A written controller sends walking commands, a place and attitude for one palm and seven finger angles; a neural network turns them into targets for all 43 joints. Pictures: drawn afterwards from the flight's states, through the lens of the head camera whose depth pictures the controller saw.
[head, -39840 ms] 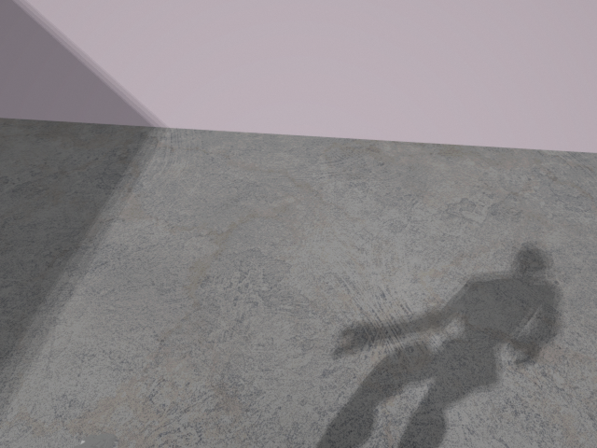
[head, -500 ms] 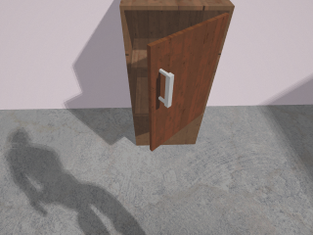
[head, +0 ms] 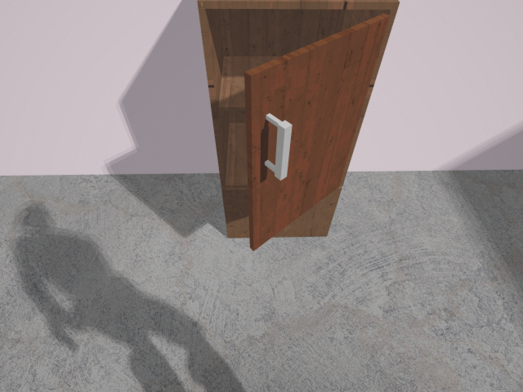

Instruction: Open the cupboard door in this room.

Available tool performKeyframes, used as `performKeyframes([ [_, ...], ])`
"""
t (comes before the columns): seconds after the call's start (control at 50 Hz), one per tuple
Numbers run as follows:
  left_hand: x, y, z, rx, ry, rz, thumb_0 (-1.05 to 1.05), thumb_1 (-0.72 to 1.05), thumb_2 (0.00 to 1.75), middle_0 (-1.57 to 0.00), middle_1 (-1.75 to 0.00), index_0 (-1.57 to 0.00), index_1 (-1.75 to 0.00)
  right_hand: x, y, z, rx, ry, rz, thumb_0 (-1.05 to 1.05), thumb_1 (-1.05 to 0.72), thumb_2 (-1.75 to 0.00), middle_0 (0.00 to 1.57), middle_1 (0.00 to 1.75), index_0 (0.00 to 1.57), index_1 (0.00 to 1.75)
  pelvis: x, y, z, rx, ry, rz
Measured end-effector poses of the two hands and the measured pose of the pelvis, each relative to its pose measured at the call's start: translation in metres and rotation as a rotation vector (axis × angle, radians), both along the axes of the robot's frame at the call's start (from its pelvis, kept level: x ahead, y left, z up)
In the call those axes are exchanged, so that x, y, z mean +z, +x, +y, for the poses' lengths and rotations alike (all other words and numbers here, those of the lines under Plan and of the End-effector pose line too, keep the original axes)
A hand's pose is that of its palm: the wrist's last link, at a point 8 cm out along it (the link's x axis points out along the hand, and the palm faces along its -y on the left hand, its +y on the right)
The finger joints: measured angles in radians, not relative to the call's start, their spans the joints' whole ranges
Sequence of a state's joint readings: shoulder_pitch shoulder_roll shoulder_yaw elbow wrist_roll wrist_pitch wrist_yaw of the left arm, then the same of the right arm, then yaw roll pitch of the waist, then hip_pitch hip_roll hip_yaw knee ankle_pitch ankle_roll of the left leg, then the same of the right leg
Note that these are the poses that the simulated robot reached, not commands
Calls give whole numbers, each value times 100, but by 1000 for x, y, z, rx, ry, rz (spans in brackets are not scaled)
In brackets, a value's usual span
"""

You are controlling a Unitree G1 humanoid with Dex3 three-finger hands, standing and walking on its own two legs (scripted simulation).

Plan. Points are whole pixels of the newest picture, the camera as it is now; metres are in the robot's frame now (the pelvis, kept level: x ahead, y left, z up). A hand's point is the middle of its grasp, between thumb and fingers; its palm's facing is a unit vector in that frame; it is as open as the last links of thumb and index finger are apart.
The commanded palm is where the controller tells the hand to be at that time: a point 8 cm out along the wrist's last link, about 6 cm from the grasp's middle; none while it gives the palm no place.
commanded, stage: look to check the result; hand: left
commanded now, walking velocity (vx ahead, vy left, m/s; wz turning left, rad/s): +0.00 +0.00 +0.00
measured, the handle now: (276, 147) +0.58 +0.01 +0.02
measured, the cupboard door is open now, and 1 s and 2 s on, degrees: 40 40 40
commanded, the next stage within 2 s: walk to a spot facing it in 0.18 s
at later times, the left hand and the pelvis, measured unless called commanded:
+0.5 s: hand out of the picture +0.04 +0.18 -0.18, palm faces -0.02 -0.97 -0.22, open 7.4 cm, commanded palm none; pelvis +0.01 -0.01 +0.00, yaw -4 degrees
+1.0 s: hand out of the picture +0.09 +0.15 -0.17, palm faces -0.23 -0.94 -0.26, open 7.4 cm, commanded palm none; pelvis +0.01 -0.03 +0.00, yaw -18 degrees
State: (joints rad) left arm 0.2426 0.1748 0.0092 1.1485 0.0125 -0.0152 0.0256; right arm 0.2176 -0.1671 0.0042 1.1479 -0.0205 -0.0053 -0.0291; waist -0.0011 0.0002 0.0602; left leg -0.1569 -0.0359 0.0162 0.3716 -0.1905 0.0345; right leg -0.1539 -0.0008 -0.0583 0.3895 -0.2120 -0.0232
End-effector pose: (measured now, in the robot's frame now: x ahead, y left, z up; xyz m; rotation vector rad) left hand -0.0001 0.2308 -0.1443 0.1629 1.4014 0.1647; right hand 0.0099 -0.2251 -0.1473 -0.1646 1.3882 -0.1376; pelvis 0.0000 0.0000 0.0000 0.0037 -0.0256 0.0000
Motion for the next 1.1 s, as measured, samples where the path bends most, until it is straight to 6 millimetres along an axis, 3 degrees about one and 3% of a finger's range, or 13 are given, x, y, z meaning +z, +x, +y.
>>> performKeyframes([
  [0.2, 3, 20, 2, -12, 11, -32, 0, 90, 90, -20, -29, -20, -30, 2, 18, -7, 12, -11, -25, 1, -91, -90, 20, 30, 20, 30, 1, 7, -2, 0, 1, 0],
  [0.4, 3, 31, 2, -19, 19, -32, 0, 90, 90, -20, -29, -20, -30, 2, 23, -13, -1, -21, -22, 1, -91, -90, 20, 30, 20, 30, 1, 14, -5, -18, 2, 9],
  [0.6, -6, 46, -2, -84, 12, -2, 0, 90, 90, -20, -29, -20, -30, -7, 7, -21, -124, -36, -48, 1, -90, -90, 21, 30, 20, 30, -10, 9, -11, -118, 18, 20],
  [0.78, -1, 82, -20, -161, 62, -94, 0, 90, 90, -20, -29, -20, -30, -23, -10, -56, -199, -33, -44, 1, -90, -90, 21, 30, 20, 30, -21, 3, -34, -185, 25, 12],
  [0.94, 12, 93, -33, -239, 57, -69, 0, 90, 90, -20, -30, -20, -30, 4, 18, -78, -256, -66, -162, 1, -91, -90, 20, 30, 20, 30, -4, 3, -38, -281, 45, 38],
  [1.1, 9, 118, -24, -317, 35, -66, 0, 90, 90, -21, -30, -20, -30, 22, 46, -73, -303, -106, -270, 1, -91, -90, 20, 30, 20, 30, -2, 12, -22, -376, 41, 51],
])
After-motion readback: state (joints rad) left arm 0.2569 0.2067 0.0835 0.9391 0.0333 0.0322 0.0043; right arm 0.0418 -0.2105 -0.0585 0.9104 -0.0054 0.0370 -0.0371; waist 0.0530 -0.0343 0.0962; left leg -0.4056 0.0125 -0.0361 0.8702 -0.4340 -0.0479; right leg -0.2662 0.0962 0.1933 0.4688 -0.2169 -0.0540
